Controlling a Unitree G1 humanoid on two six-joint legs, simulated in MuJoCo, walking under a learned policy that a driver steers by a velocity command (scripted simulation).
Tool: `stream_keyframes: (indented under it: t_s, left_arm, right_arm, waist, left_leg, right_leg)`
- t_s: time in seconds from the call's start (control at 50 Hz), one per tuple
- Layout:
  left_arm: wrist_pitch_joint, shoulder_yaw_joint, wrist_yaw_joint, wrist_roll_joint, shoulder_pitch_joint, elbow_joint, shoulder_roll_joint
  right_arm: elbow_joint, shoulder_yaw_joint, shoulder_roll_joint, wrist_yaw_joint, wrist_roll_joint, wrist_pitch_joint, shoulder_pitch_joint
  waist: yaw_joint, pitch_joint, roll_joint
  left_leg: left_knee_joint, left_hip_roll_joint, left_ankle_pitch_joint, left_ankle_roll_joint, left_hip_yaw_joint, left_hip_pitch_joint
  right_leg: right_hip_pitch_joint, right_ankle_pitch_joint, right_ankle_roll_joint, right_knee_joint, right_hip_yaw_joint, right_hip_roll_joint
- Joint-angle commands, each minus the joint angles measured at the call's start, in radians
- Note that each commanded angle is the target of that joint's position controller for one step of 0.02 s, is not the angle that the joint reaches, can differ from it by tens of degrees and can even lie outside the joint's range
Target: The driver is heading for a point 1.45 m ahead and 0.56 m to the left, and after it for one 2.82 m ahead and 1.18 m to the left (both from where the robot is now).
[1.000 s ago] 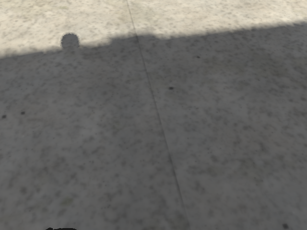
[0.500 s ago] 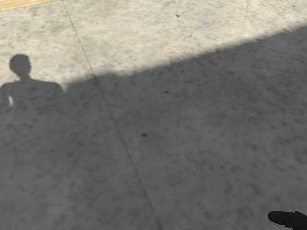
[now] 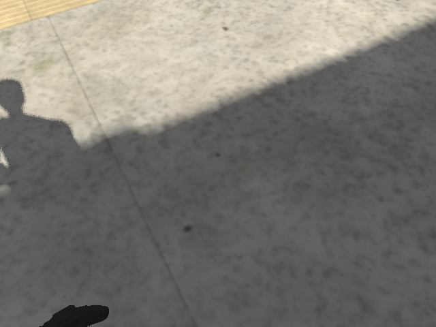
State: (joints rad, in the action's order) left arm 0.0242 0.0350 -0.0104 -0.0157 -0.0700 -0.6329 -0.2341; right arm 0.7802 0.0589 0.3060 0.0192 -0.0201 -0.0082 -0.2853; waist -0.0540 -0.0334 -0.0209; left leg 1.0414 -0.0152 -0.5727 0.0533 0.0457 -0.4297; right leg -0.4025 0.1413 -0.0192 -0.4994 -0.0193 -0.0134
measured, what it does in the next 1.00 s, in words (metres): steps on the spot, turning left: left foot, then right foot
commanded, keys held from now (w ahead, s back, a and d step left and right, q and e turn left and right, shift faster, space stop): q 0.40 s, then s+q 0.36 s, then s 0.04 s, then no key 0.20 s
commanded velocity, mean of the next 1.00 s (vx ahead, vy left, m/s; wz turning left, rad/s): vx -0.06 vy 0.00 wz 0.49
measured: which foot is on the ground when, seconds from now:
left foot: up 0.00-0.26, down 0.28-0.90, up 0.92-1.00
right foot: down 0.00-0.28, up 0.30-0.88, down 0.90-1.00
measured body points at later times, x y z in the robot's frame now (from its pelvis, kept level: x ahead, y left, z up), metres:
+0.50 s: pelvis +0.01 +0.05 +0.01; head +0.04 +0.10 +0.46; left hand +0.08 +0.37 -0.11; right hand +0.23 -0.18 -0.07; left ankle +0.01 +0.14 -0.73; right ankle +0.06 -0.11 -0.64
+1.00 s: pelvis -0.03 -0.05 +0.00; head +0.01 -0.06 +0.45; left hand -0.11 +0.24 -0.10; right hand +0.25 -0.22 -0.10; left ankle -0.06 +0.11 -0.67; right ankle +0.01 -0.15 -0.73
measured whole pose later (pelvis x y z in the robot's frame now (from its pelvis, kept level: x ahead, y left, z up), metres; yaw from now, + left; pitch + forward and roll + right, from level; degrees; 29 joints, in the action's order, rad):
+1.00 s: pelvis -0.03 -0.05 +0.00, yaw +31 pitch +0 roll +1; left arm -0.02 0.08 -0.01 -0.03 -0.25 -0.81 -0.27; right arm 0.67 0.10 0.34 0.05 -0.01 0.06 -0.17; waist 0.02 -0.04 -0.05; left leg 0.98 -0.19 -0.46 0.04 0.27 -0.54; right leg -0.22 0.30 -0.03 -0.51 0.07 0.03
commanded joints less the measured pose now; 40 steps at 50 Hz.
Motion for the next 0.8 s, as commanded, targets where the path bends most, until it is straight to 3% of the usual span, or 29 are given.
stream_keyframes:
  t_s: [0.02,0.06,0.12,0.2,0.24,0.26,0.28,0.3,0.32,0.34,0.36,0.38,0.4,0.44,0.52,0.68,0.8]
  left_arm:
    - [-0.007,0.048,-0.006,0.0,-0.02,0.033,-0.145]
    - [-0.005,0.053,-0.011,-0.01,0.009,0.024,-0.146]
    - [-0.005,0.06,-0.022,-0.002,0.016,0.006,-0.159]
    - [-0.017,0.076,-0.023,0.015,-0.007,-0.021,-0.204]
    - [-0.024,0.08,-0.022,0.034,0.007,-0.032,-0.213]
    - [-0.028,0.076,-0.022,0.039,-0.016,-0.047,-0.192]
    - [-0.034,0.069,-0.019,0.029,-0.067,-0.07,-0.153]
    - [-0.037,0.051,-0.012,-0.02,-0.088,-0.038,-0.1]
    - [-0.032,0.066,-0.024,-0.009,0.036,-0.002,-0.147]
    - [-0.035,0.076,-0.03,0.014,0.051,-0.002,-0.172]
    - [-0.039,0.082,-0.037,0.016,0.019,-0.02,-0.175]
    - [-0.043,0.087,-0.046,0.007,-0.003,-0.044,-0.177]
    - [-0.044,0.089,-0.048,0.0,-0.024,-0.051,-0.177]
    - [-0.041,0.086,-0.046,0.008,-0.04,-0.056,-0.159]
    - [-0.044,0.071,-0.052,0.017,-0.026,-0.056,-0.134]
    - [-0.054,0.063,-0.047,0.032,-0.052,-0.083,-0.132]
    - [-0.038,0.067,-0.018,0.042,-0.116,-0.112,-0.138]
  right_arm:
    - [-0.057,0.038,0.1,0.023,0.004,0.05,-0.064]
    - [-0.077,0.035,0.069,0.025,0.006,0.064,-0.059]
    - [-0.119,0.024,0.044,0.01,0.012,0.062,0.008]
    - [-0.158,0.031,0.074,-0.019,0.01,0.062,0.04]
    - [-0.152,0.038,0.077,-0.029,0.012,0.063,0.004]
    - [-0.141,0.047,0.09,-0.028,0.017,0.062,-0.022]
    - [-0.143,0.063,0.138,-0.02,0.023,0.06,-0.041]
    - [-0.185,0.084,0.255,0.001,0.023,0.058,-0.026]
    - [-0.202,0.08,0.263,-0.011,0.061,0.037,-0.044]
    - [-0.2,0.072,0.237,-0.018,0.067,0.016,-0.011]
    - [-0.205,0.067,0.209,-0.015,0.045,0.006,0.051]
    - [-0.214,0.055,0.17,-0.009,0.026,0.006,0.093]
    - [-0.221,0.047,0.156,-0.002,0.017,0.008,0.12]
    - [-0.232,0.039,0.143,0.007,0.025,0.013,0.117]
    - [-0.225,0.044,0.16,0.023,0.021,0.025,0.075]
    - [-0.243,0.05,0.169,0.035,0.023,0.054,0.117]
    - [-0.235,0.062,0.169,0.025,0.017,0.067,0.14]
  waist:
    - [0.025,0.134,0.163]
    - [0.013,0.115,0.178]
    - [0.032,0.126,0.171]
    - [0.045,0.145,0.177]
    - [0.014,0.139,0.161]
    - [0.01,0.134,0.13]
    - [0.02,0.096,-0.01]
    - [0.065,0.068,-0.337]
    - [-0.022,0.098,-0.276]
    - [-0.003,0.081,-0.184]
    - [0.034,0.07,-0.135]
    - [0.049,0.082,-0.105]
    - [0.065,0.094,-0.112]
    - [0.07,0.123,-0.109]
    - [0.044,0.149,-0.092]
    - [0.035,0.167,-0.127]
    - [0.024,0.19,-0.167]
  left_leg:
    - [0.146,0.062,0.076,0.045,0.007,-0.141]
    - [0.084,0.062,0.139,0.047,-0.022,-0.083]
    - [-0.089,0.084,0.207,0.025,-0.037,-0.023]
    - [-0.248,0.079,0.231,-0.019,-0.072,0.057]
    - [-0.408,0.051,0.316,-0.06,-0.11,0.146]
    - [-0.483,0.025,0.361,-0.088,-0.111,0.213]
    - [-0.608,0.078,0.512,-0.135,0.011,0.279]
    - [-0.671,0.342,0.809,-0.274,0.387,0.373]
    - [-0.734,0.404,0.751,-0.402,0.493,0.27]
    - [-0.741,0.351,0.662,-0.37,0.415,0.255]
    - [-0.729,0.297,0.601,-0.31,0.35,0.252]
    - [-0.716,0.264,0.583,-0.269,0.313,0.256]
    - [-0.709,0.242,0.626,-0.259,0.283,0.239]
    - [-0.681,0.227,0.805,-0.265,0.263,0.255]
    - [-0.63,0.237,1.005,-0.279,0.296,0.351]
    - [-0.622,0.217,0.917,-0.26,0.429,0.325]
    - [-0.64,0.195,0.859,-0.239,0.504,0.33]
  right_leg:
    - [0.197,-0.254,-0.218,0.196,0.207,-0.277]
    - [0.127,-0.208,-0.217,0.226,0.128,-0.258]
    - [0.137,-0.202,-0.217,0.222,0.066,-0.269]
    - [0.184,-0.18,-0.203,0.188,0.056,-0.315]
    - [0.169,-0.108,-0.152,0.125,0.025,-0.303]
    - [0.133,-0.022,-0.102,0.06,-0.009,-0.271]
    - [0.035,0.119,-0.017,-0.104,-0.089,-0.201]
    - [-0.237,0.493,0.1,-0.436,-0.169,-0.043]
    - [-0.293,0.548,0.091,-0.611,0.018,0.017]
    - [-0.305,0.463,0.071,-0.675,0.065,-0.002]
    - [-0.313,0.363,0.059,-0.669,0.082,-0.016]
    - [-0.305,0.303,0.062,-0.663,0.09,-0.024]
    - [-0.273,0.254,0.071,-0.678,0.087,-0.015]
    - [-0.238,0.223,0.086,-0.709,0.091,0.012]
    - [-0.257,0.236,0.114,-0.645,0.114,0.044]
    - [-0.129,0.269,0.132,-0.481,0.153,0.077]
    - [0.035,0.291,0.11,-0.251,0.144,0.076]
